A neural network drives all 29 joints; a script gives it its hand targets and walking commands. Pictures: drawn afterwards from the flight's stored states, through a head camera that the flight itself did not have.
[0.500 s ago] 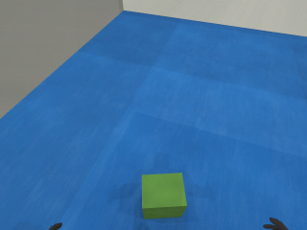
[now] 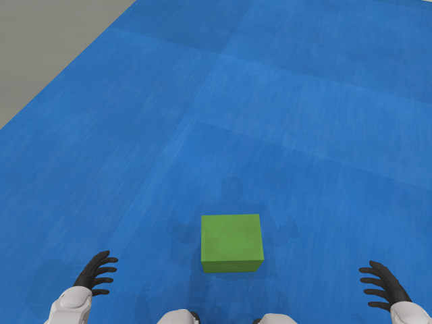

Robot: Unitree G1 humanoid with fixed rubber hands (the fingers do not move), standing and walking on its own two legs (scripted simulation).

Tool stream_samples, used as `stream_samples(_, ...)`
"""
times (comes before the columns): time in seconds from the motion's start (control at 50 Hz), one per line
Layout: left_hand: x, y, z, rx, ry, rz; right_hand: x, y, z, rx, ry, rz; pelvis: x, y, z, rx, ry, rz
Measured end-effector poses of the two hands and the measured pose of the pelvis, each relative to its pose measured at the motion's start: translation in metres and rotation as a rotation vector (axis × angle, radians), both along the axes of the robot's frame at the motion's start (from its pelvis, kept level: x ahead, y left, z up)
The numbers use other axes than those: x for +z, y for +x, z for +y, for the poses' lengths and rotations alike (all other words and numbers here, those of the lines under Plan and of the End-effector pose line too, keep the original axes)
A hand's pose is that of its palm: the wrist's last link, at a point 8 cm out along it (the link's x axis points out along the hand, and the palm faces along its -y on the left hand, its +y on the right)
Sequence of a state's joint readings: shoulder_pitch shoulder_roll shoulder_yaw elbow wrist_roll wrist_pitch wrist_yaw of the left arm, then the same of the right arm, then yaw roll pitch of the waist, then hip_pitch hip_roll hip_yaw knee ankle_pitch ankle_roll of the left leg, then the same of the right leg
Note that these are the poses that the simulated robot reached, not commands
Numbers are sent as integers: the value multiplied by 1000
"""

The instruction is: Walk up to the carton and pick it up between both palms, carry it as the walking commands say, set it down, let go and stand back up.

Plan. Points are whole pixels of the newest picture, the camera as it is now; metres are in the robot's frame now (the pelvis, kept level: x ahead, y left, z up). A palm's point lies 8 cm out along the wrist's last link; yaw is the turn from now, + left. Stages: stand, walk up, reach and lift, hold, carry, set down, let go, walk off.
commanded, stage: reach and lift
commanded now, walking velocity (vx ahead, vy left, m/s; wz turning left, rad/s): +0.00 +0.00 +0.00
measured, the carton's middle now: (230, 245) +0.40 -0.02 -0.64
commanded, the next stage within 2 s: none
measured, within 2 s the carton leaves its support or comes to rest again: neither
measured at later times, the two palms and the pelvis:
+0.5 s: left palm (121, 245) +0.28 +0.25 -0.16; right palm (355, 256) +0.26 -0.28 -0.15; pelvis -0.01 -0.02 -0.05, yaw +2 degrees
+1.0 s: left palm (155, 204) +0.40 +0.20 -0.21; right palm (312, 204) +0.40 -0.22 -0.20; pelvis -0.06 -0.02 -0.11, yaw +2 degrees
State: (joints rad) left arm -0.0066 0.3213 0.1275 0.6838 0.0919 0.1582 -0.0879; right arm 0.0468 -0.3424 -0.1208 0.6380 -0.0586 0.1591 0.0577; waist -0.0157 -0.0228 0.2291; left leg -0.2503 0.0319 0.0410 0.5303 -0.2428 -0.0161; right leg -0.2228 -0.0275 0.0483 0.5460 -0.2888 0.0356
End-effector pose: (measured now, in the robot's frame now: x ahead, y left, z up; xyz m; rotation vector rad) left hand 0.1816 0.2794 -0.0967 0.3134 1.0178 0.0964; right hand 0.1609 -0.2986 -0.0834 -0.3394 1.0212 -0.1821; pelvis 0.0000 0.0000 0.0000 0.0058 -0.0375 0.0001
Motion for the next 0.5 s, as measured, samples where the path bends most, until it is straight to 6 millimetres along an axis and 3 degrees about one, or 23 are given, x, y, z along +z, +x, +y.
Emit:
stream_samples(0.08,-15,-13,-1,56,-7,68,-3,14,4,-2,5,13,-3,5,-2,8,0,40)
stream_samples(0.14,-22,-12,-2,87,-18,66,-13,23,5,-5,11,35,-8,8,-4,19,-5,89)
stream_samples(0.34,-32,71,-17,24,-7,-100,-43,83,14,8,49,-84,-33,10,-13,34,-10,288)
stream_samples(0.5,-59,98,-33,35,-57,-135,-70,97,20,-38,109,-150,-53,-7,-20,26,-4,427)
